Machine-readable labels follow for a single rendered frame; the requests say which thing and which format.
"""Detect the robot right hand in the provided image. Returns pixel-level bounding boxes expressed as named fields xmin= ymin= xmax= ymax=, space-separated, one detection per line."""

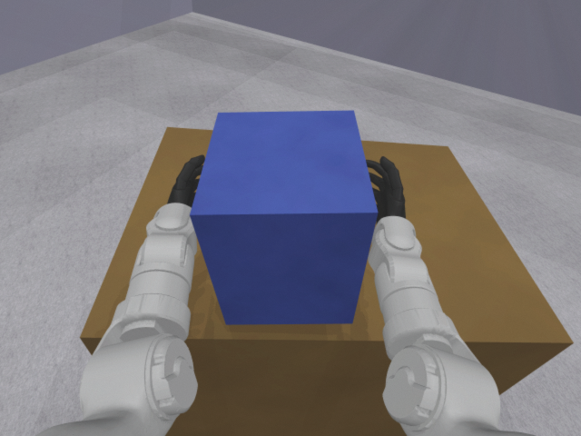
xmin=366 ymin=156 xmax=406 ymax=223

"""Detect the robot left upper arm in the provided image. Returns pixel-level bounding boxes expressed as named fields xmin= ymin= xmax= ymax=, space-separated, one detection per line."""
xmin=35 ymin=333 xmax=198 ymax=436

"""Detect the robot left forearm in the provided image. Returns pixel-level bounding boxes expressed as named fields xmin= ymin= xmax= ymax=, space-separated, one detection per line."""
xmin=80 ymin=203 xmax=197 ymax=412

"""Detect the pedestal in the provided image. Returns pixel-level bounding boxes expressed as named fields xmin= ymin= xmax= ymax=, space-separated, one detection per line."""
xmin=80 ymin=127 xmax=573 ymax=436

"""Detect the robot right upper arm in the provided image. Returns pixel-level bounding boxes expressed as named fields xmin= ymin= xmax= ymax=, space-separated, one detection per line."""
xmin=382 ymin=344 xmax=536 ymax=436

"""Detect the robot left hand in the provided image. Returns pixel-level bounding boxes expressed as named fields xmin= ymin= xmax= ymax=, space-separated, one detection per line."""
xmin=167 ymin=155 xmax=205 ymax=207

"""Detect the carton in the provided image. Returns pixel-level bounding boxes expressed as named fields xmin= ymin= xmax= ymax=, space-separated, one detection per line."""
xmin=190 ymin=110 xmax=378 ymax=325

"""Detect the robot right forearm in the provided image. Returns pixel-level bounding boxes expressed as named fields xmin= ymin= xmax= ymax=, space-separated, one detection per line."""
xmin=368 ymin=216 xmax=481 ymax=364

